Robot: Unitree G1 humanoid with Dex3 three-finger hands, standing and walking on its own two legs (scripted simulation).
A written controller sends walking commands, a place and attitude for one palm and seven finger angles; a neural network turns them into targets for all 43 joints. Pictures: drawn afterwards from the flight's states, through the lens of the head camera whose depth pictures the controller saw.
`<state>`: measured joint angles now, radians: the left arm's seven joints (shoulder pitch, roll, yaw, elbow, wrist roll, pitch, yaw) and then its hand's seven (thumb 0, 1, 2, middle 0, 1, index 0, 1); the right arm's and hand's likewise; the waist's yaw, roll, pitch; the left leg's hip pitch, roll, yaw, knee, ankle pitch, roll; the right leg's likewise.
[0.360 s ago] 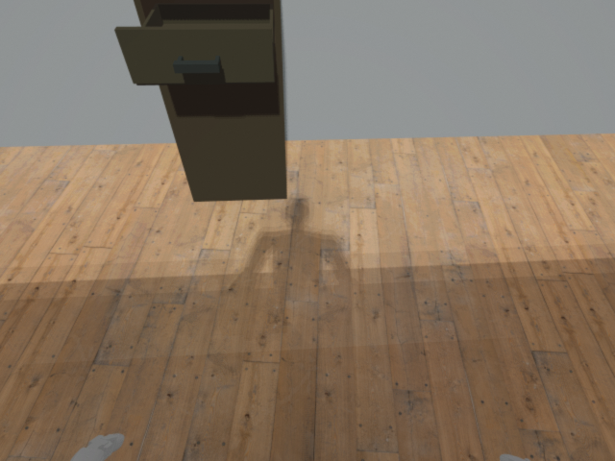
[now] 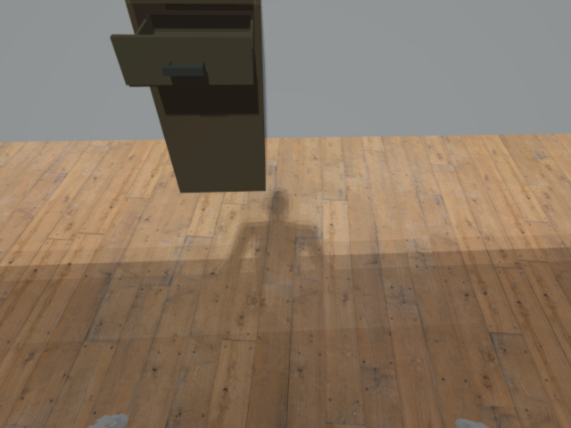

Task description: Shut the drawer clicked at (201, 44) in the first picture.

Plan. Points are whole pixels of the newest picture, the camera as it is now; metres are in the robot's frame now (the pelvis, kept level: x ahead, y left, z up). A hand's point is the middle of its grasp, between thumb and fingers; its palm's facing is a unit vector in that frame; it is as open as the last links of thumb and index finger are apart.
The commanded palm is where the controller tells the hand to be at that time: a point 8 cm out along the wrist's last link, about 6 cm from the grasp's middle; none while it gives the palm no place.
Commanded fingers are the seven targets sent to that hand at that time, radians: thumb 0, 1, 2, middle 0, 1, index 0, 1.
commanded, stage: stand and wait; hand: left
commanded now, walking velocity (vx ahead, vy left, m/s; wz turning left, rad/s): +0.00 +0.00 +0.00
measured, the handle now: (184, 67) +1.01 +0.36 +0.02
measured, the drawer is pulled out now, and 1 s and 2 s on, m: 0.27 0.27 0.27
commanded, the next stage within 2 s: look at it before walking up in 0.68 s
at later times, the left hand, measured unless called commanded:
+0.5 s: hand out of the picture +0.06 +0.24 -0.15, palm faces -0.04 -0.94 -0.34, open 7.4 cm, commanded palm none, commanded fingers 0.00 0.90 0.90 -0.20 -0.30 -0.20 -0.30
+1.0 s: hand out of the picture +0.06 +0.24 -0.15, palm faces -0.04 -0.94 -0.34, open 7.4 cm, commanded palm none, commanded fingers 0.00 0.90 0.90 -0.20 -0.30 -0.20 -0.30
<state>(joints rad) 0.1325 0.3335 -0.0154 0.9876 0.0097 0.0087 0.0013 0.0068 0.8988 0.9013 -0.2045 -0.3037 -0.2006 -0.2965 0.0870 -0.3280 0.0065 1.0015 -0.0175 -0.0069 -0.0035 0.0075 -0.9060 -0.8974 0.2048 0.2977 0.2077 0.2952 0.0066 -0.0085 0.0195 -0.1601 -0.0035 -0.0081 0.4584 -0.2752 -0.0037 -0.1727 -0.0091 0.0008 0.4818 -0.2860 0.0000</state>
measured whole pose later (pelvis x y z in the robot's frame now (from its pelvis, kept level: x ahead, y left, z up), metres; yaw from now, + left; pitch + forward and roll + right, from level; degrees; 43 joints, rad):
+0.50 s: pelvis -0.02 -0.01 +0.00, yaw -1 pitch -2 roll +0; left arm 0.13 0.34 -0.01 1.07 0.01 0.00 0.00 0.01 0.90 0.90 -0.20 -0.30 -0.20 -0.30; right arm 0.14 -0.34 0.01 1.10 -0.01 0.00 0.00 0.01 -0.91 -0.90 0.20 0.30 0.21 0.30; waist 0.00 0.00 0.03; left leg -0.15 0.02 -0.01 0.40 -0.21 -0.02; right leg -0.17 0.01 0.00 0.42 -0.22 -0.02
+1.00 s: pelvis -0.02 -0.01 +0.01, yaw -1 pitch -1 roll +0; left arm 0.13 0.34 -0.01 1.08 0.01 0.00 0.00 0.01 0.90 0.90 -0.20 -0.30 -0.20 -0.30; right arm 0.13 -0.33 0.01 1.11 -0.01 -0.01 0.00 0.01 -0.91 -0.90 0.20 0.30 0.21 0.30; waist 0.00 0.00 0.03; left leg -0.15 0.02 0.00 0.37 -0.20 -0.02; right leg -0.17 0.01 0.01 0.40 -0.21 -0.01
